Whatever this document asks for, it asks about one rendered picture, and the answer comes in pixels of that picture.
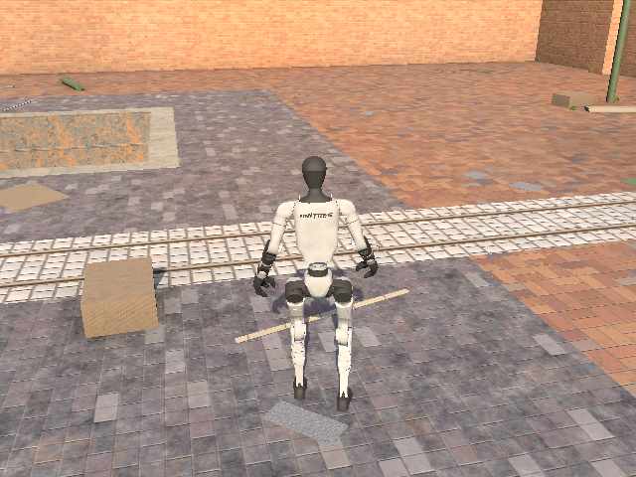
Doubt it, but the robot head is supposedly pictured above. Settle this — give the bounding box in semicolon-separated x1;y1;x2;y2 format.
298;156;332;204

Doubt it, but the right robot forearm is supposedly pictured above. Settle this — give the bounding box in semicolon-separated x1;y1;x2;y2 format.
358;236;376;265

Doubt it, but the left robot upper arm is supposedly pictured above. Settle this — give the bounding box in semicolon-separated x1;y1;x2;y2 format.
267;200;295;255

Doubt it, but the left robot forearm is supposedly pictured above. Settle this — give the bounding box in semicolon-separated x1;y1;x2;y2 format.
256;239;276;279

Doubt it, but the right robot upper arm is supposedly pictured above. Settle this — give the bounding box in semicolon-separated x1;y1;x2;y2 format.
336;199;367;251

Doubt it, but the robot left hand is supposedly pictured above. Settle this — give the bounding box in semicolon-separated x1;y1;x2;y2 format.
253;274;275;297

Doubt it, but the robot right hand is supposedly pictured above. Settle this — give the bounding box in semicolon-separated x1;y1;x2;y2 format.
356;261;378;278

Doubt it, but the robot torso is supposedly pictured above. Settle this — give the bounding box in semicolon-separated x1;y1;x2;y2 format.
293;194;339;298

